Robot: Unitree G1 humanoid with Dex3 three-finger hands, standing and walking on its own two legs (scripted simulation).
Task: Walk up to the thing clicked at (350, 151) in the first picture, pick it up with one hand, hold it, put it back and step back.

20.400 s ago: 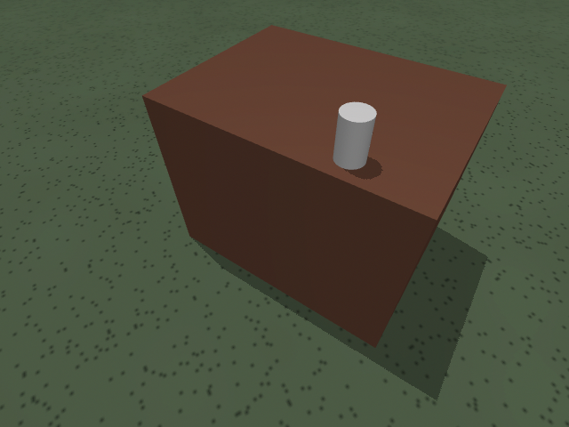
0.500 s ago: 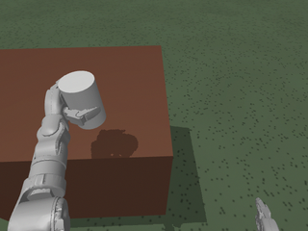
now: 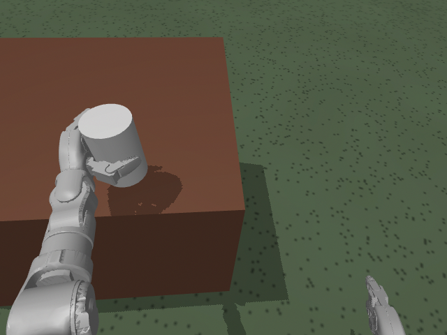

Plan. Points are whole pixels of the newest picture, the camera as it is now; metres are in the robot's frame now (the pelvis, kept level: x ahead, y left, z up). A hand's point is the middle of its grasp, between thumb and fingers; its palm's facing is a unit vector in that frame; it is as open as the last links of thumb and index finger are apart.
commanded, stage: lower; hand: left
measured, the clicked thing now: (117, 147) +0.45 +0.20 +0.08
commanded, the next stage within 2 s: loosen in 0.78 s
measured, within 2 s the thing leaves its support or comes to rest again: rests again in 0.56 s
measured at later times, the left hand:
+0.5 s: hand (120, 159) +0.45 +0.20 +0.05, palm faces +0.17 -0.99 -0.01, open 11.4 cm
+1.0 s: hand (122, 163) +0.45 +0.20 +0.03, palm faces +0.17 -0.99 +0.00, open 11.3 cm
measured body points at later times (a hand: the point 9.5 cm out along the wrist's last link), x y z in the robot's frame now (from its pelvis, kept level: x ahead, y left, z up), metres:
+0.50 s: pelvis +0.00 +0.00 -0.02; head +0.08 +0.02 +0.42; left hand +0.44 +0.25 +0.05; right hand +0.16 -0.26 -0.06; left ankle +0.02 +0.13 -0.70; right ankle +0.01 -0.14 -0.70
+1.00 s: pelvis +0.00 +0.00 -0.03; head +0.08 +0.03 +0.41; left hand +0.44 +0.25 +0.04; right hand +0.15 -0.26 -0.05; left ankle +0.02 +0.13 -0.70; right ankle +0.01 -0.14 -0.70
